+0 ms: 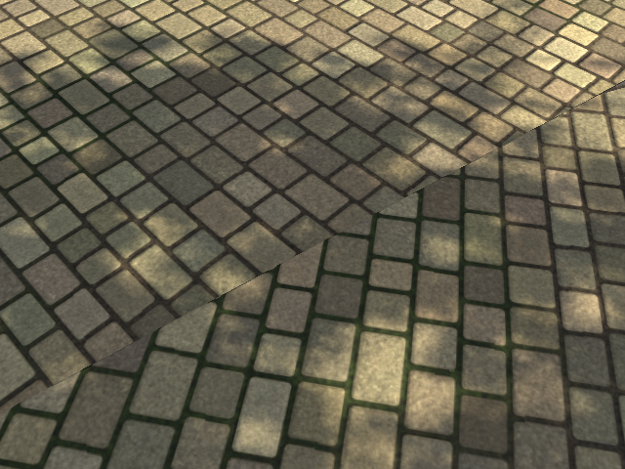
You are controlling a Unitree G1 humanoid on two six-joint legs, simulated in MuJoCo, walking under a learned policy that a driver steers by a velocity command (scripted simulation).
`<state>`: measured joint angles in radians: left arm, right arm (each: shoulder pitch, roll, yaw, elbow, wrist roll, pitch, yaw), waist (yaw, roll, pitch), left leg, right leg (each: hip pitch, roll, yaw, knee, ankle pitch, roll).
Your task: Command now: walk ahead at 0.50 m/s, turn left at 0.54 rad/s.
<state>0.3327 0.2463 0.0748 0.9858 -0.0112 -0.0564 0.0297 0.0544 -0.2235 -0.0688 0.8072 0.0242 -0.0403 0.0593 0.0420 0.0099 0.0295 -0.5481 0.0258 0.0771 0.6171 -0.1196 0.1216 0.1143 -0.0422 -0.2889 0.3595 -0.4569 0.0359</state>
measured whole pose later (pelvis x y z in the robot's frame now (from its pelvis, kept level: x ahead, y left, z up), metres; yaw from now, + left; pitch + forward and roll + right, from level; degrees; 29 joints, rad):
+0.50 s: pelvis +0.30 +0.01 +0.01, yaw +17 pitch +3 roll +0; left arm 0.00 0.26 0.05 0.75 0.00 -0.14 -0.02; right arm 0.39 -0.28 -0.09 0.81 0.02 -0.04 -0.02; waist -0.08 -0.03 0.00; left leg -0.05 -0.10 -0.21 0.49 -0.46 0.07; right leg -0.47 0.01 0.03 0.45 -0.03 -0.02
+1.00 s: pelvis +0.55 +0.10 +0.01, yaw +7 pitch +2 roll +0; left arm 0.41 0.28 0.07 0.83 -0.03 -0.05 0.01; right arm 0.05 -0.24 -0.04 0.65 0.00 -0.12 0.01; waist 0.08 -0.03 -0.01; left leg -0.41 -0.02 -0.03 0.52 -0.15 0.00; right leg -0.24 0.05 0.16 0.81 -0.48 -0.03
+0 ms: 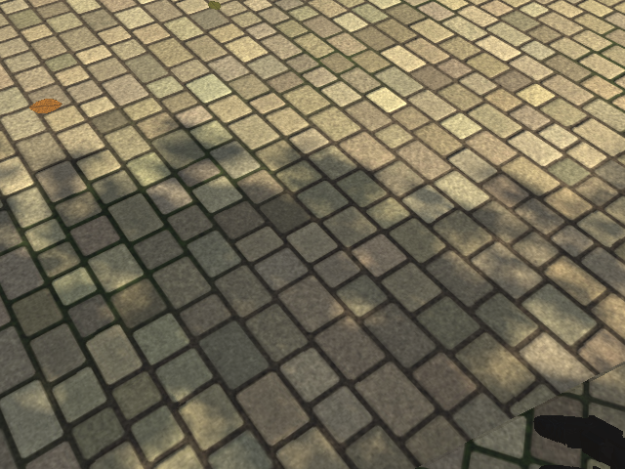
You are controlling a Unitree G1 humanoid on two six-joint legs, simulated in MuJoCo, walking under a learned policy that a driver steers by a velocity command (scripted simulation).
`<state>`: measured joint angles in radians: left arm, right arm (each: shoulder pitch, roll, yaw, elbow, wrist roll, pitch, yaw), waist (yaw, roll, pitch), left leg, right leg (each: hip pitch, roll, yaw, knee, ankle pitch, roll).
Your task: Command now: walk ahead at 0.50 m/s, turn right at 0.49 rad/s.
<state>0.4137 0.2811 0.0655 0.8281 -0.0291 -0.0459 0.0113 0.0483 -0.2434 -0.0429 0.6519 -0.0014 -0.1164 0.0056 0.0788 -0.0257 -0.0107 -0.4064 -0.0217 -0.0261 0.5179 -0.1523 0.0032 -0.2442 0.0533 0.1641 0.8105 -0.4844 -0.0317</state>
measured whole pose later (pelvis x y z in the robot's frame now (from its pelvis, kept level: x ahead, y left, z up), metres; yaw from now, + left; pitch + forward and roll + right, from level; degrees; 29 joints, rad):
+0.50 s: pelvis +0.25 -0.08 -0.02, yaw -17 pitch +2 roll +1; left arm 0.08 0.29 0.06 0.61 -0.02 -0.04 -0.04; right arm 0.32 -0.31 -0.07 0.85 0.02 -0.08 0.00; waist -0.06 -0.01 0.06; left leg -0.16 0.09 0.07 0.96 -0.51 -0.02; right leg -0.52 0.01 -0.05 0.66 -0.17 -0.09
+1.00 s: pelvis +0.52 -0.12 -0.02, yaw -4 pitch +3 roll -3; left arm 0.32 0.29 0.08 0.82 -0.02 -0.05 0.02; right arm 0.12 -0.25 -0.05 0.73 0.01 -0.05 0.08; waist 0.06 0.03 0.02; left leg -0.54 0.05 0.01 0.53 0.00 0.06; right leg 0.09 0.02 -0.27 0.40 -0.52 0.01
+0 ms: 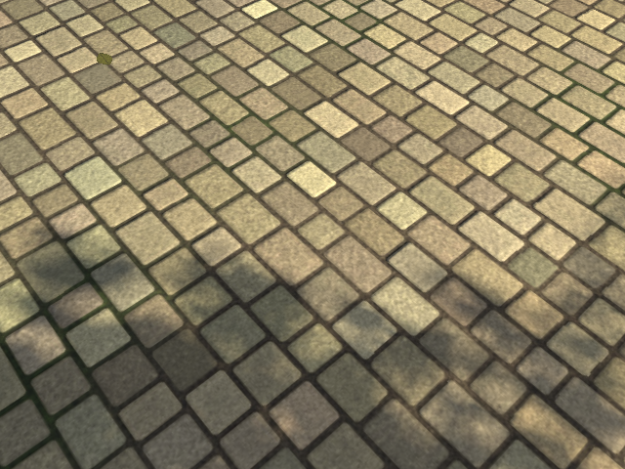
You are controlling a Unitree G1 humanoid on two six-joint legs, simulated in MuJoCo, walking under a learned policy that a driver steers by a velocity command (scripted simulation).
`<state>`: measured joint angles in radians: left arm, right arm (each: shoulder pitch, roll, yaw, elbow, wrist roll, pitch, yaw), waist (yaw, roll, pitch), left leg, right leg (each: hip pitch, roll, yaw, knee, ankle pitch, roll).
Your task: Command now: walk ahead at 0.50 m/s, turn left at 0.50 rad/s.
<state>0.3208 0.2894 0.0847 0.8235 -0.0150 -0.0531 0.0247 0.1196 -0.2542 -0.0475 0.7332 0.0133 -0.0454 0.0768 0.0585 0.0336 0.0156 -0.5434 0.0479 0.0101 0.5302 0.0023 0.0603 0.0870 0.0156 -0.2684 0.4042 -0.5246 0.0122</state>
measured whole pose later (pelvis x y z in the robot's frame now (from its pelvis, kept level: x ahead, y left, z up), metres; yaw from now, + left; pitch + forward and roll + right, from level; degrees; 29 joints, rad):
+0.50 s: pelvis +0.33 +0.03 -0.03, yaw +17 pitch +3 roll +0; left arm 0.04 0.27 0.04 0.65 0.01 -0.12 -0.02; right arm 0.36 -0.31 -0.08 0.78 0.01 -0.03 -0.02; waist -0.06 -0.01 0.01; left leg -0.03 -0.11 -0.22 0.54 -0.50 0.08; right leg -0.51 0.03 0.02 0.49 -0.02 -0.01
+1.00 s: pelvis +0.58 +0.13 -0.02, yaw +23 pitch +3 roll -2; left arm 0.35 0.31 0.06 0.84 -0.02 -0.06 -0.01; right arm 0.08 -0.27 -0.03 0.64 0.02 -0.05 0.04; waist 0.09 0.02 0.00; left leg -0.54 0.04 0.00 0.56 -0.09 0.05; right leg 0.04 0.02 -0.06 0.28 -0.37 0.00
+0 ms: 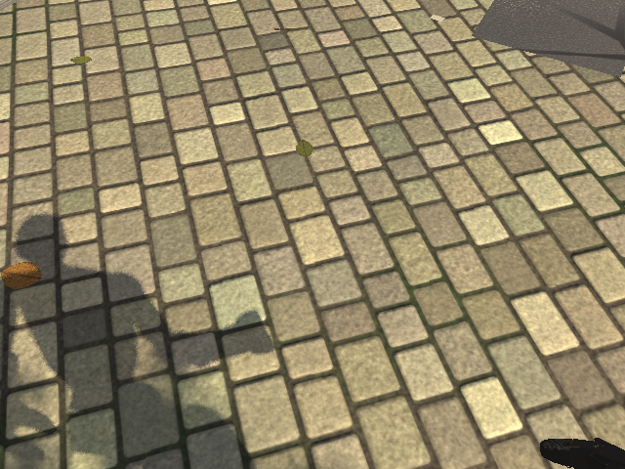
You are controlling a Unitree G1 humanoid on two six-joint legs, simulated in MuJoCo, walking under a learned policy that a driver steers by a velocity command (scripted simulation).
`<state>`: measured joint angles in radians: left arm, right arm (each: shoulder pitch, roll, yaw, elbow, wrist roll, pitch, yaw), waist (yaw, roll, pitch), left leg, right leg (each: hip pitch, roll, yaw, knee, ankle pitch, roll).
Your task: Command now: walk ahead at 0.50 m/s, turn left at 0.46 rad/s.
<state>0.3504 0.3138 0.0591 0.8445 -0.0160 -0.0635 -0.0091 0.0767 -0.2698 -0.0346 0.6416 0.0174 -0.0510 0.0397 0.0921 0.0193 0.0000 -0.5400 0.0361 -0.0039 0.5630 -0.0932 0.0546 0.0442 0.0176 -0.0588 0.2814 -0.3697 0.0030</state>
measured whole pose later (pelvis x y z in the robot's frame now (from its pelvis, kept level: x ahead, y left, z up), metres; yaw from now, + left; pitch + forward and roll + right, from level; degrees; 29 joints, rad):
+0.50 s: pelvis +0.29 +0.03 +0.00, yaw +17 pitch +3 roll +1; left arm 0.01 0.29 0.03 0.67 0.00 -0.12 -0.03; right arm 0.43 -0.30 -0.07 0.74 0.02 -0.02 -0.02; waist -0.09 -0.03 0.00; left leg -0.05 -0.12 -0.24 0.47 -0.43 0.07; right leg -0.47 0.01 0.07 0.45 -0.02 0.00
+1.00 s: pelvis +0.52 +0.14 -0.01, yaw +34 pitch +2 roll -2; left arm 0.33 0.32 0.08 0.85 -0.03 -0.06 0.00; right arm 0.07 -0.28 -0.05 0.58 0.02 -0.01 0.05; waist 0.09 0.02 0.05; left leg -0.57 0.05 0.03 0.62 -0.12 0.07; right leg 0.10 -0.04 -0.24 0.31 -0.41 0.05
